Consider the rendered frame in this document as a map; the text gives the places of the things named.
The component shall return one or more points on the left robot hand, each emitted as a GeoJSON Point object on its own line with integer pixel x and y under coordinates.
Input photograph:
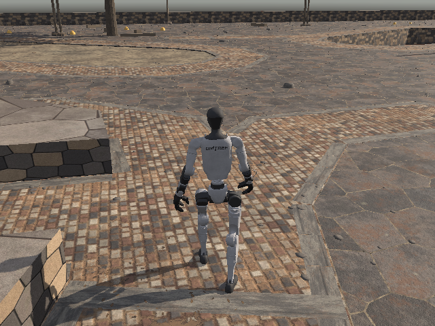
{"type": "Point", "coordinates": [177, 202]}

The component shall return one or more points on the robot right forearm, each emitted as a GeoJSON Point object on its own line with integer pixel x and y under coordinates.
{"type": "Point", "coordinates": [248, 176]}

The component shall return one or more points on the right robot thigh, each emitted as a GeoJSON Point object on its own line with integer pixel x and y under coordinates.
{"type": "Point", "coordinates": [234, 210]}

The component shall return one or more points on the robot left forearm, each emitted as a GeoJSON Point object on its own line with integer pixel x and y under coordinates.
{"type": "Point", "coordinates": [184, 179]}

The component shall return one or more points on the right robot hand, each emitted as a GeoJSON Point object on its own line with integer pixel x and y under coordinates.
{"type": "Point", "coordinates": [243, 184]}

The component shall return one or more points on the robot right upper arm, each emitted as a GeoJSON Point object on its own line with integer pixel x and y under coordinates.
{"type": "Point", "coordinates": [241, 153]}

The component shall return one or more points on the robot left upper arm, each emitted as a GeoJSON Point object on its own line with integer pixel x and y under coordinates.
{"type": "Point", "coordinates": [191, 155]}

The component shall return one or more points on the robot left foot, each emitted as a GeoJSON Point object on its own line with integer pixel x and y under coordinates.
{"type": "Point", "coordinates": [203, 258]}

